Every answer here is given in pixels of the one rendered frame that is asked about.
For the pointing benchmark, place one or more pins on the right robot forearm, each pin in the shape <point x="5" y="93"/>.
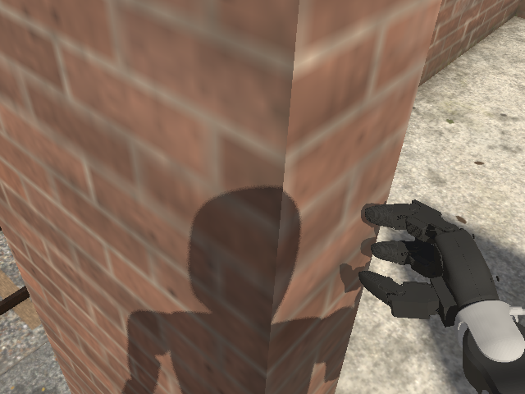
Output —
<point x="493" y="344"/>

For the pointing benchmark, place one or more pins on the robot right hand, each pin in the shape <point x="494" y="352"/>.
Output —
<point x="447" y="255"/>

